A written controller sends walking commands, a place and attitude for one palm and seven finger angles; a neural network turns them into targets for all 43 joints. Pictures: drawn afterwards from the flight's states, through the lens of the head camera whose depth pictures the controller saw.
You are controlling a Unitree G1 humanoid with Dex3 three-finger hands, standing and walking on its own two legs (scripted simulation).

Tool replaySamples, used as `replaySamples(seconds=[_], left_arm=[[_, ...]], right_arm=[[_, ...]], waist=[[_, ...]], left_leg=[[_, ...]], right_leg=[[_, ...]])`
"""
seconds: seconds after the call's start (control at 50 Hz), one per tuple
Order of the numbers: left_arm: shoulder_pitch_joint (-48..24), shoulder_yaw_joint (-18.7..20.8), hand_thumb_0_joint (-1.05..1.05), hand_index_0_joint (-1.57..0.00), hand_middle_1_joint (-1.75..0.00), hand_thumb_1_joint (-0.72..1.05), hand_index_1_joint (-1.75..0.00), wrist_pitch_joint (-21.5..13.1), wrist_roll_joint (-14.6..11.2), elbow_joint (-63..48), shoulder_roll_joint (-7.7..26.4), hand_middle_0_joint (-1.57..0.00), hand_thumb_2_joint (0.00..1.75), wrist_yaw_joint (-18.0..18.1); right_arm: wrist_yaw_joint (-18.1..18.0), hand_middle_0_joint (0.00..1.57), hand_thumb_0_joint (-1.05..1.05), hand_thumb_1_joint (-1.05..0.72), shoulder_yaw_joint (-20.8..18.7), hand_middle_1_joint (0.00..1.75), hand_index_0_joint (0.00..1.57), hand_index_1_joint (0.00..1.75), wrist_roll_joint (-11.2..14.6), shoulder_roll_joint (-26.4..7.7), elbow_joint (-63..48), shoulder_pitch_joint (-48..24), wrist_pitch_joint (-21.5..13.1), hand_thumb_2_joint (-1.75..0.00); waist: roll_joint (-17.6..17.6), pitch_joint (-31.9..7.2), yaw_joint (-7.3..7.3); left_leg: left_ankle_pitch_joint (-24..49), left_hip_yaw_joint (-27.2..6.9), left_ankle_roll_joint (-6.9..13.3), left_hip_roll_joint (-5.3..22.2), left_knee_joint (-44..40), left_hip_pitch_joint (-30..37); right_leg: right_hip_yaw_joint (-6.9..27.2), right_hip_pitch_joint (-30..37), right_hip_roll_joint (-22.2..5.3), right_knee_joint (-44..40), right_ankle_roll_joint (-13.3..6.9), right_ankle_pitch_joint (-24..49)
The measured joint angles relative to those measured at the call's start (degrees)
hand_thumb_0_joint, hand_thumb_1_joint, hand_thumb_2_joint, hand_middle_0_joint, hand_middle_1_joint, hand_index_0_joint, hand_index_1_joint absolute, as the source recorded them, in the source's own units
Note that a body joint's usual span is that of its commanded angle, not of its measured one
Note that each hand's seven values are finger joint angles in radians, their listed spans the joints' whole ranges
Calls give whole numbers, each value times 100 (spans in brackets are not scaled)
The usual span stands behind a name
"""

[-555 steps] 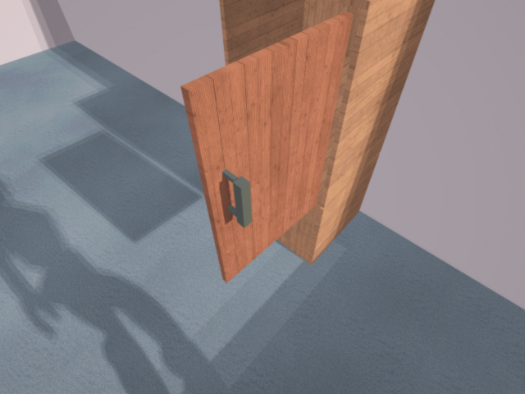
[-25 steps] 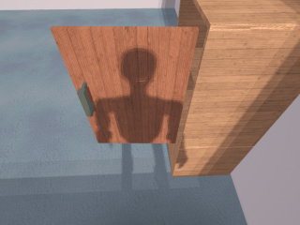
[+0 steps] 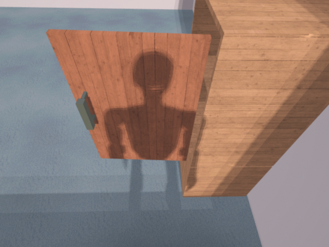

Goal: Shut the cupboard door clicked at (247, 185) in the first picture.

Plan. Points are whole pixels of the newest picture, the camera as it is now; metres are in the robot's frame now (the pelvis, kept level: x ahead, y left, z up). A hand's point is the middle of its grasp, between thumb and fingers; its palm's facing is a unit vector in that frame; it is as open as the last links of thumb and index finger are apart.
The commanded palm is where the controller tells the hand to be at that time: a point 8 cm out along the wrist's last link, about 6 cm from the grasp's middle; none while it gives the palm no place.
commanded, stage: come to a stop and stand still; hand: left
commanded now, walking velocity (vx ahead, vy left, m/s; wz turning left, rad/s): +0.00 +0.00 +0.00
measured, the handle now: (87, 110) +0.50 +0.28 +0.00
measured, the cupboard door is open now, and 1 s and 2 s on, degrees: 87 87 87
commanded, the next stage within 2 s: look again from close up in 0.52 s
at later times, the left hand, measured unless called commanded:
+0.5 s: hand out of the picture +0.01 +0.17 -0.18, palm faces +0.04 -0.98 -0.18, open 7.4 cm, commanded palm none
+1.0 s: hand out of the picture +0.05 +0.22 -0.18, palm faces -0.03 -0.97 -0.25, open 7.4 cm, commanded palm none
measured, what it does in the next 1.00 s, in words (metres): stands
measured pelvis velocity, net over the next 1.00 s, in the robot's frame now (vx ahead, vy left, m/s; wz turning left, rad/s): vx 0.01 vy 0.03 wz -0.04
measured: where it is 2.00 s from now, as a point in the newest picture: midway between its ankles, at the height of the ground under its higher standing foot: outside the picture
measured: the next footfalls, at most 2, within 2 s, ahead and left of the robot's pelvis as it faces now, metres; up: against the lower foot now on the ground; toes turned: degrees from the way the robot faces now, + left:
none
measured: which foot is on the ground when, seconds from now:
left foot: down 0.00-1.00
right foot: down 0.00-1.00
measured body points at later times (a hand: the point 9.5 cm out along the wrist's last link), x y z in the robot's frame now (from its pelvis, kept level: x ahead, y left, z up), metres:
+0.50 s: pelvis +0.03 +0.00 +0.00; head +0.05 +0.01 +0.45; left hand +0.01 +0.22 -0.16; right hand +0.03 -0.22 -0.16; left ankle +0.02 +0.15 -0.74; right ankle -0.07 -0.09 -0.74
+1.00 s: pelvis +0.01 +0.03 -0.01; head +0.02 +0.03 +0.44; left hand +0.05 +0.27 -0.16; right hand +0.03 -0.20 -0.17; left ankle +0.02 +0.15 -0.74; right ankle -0.07 -0.09 -0.74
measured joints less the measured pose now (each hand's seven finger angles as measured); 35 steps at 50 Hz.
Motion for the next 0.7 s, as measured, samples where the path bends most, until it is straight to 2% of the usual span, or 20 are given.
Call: replaySamples(seconds=[0.18,0.36,0.62,0.66,0.7], left_arm=[[27,12,0,-20,-30,91,-30,-26,27,-17,23,-20,90,19],[-35,14,0,-20,-30,91,-30,-23,36,-26,153,-20,90,20],[-159,21,0,-20,-30,91,-30,-16,32,-66,277,-20,90,16],[-121,-15,0,-20,-30,91,-30,-104,94,-148,227,-20,90,92],[-48,-46,0,-20,-30,91,-30,-176,115,-281,186,-20,90,112]], right_arm=[[-55,20,1,-92,-21,30,20,30,-5,-115,-96,-315,-23,-90],[-66,20,1,-92,-18,30,20,30,0,-247,-201,-478,-60,-90],[-55,20,0,-92,22,30,20,30,-1,-269,-208,-468,-53,-90],[8,20,0,-92,19,30,20,30,5,-356,-340,-454,-33,-90],[59,20,1,-92,4,30,20,30,3,-449,-568,-440,-74,-90]], waist=[[-41,-47,83],[-88,-46,97],[-62,-17,77],[72,-54,85],[200,-47,25]], left_leg=[[-145,7,-5,-22,57,82],[-214,34,1,-52,22,171],[-254,73,15,-95,-44,259],[-357,43,66,3,360,-53],[-569,-13,119,57,646,-249]], right_leg=[[3,129,-25,-40,20,-91],[21,235,-55,-128,44,-125],[48,318,-99,-203,73,-149],[67,165,-25,-149,89,-138],[115,-46,27,101,96,-221]])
